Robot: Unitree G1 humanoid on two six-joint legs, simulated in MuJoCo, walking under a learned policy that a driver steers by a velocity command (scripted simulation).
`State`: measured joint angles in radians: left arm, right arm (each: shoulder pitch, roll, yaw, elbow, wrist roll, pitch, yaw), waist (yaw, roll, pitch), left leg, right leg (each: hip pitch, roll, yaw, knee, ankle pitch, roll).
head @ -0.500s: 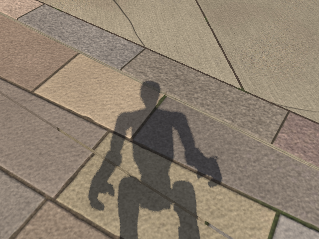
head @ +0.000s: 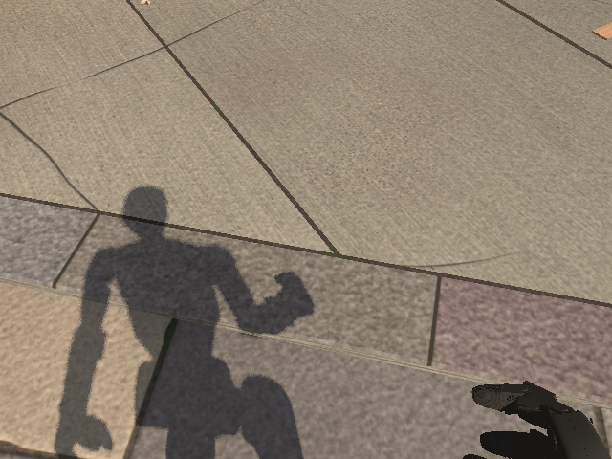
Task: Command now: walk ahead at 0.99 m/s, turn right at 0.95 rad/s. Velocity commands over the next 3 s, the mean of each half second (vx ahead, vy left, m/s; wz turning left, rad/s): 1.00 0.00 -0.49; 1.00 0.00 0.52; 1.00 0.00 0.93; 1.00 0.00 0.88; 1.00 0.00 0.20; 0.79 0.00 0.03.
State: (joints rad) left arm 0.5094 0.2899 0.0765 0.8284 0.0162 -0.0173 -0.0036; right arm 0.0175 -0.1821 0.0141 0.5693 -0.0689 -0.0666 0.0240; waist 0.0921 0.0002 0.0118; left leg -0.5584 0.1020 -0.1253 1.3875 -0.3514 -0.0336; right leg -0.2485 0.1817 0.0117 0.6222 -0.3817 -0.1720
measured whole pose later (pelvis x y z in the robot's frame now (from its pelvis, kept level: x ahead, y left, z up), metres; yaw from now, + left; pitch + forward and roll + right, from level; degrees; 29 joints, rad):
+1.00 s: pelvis +0.88 -0.05 +0.07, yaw +2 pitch +2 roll -3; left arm 0.46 0.33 0.07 0.90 0.03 -0.12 0.01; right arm 0.06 -0.33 -0.06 0.64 -0.02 0.01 0.09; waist 0.05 0.02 0.00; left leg -0.82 0.11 0.08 0.89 0.03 0.11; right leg 0.17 -0.01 -0.30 0.19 -0.36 0.06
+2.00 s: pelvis +1.71 +0.28 +0.05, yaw +56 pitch +1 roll -1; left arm 0.56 0.25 0.01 0.92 0.04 -0.07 0.02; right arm -0.04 -0.29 0.01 0.61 -0.04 -0.02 0.07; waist 0.07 0.04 0.04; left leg -0.54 -0.08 0.11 0.64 -0.15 0.21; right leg 0.22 -0.06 -0.30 0.52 -0.39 0.04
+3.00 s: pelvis +2.20 +1.07 +0.07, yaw +61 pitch +2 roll +0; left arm 0.28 0.28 0.02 0.89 -0.03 -0.08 0.00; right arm 0.13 -0.26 -0.01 0.82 -0.01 -0.09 0.03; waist 0.00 -0.02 0.08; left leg -0.43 -0.06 0.07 0.51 -0.10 0.09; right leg -0.35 0.01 0.10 1.29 -0.48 0.02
